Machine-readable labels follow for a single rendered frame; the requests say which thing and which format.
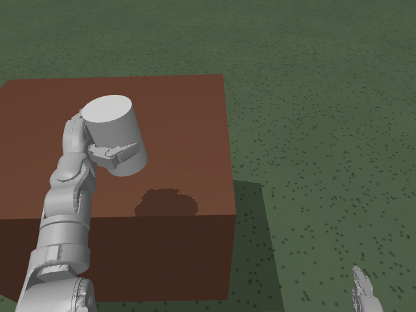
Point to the left robot hand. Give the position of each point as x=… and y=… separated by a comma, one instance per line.
x=77, y=138

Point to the left robot arm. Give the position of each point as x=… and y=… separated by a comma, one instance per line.
x=51, y=283

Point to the right robot hand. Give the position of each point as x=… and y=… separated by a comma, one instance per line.
x=362, y=297

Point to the can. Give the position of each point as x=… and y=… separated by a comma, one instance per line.
x=112, y=122

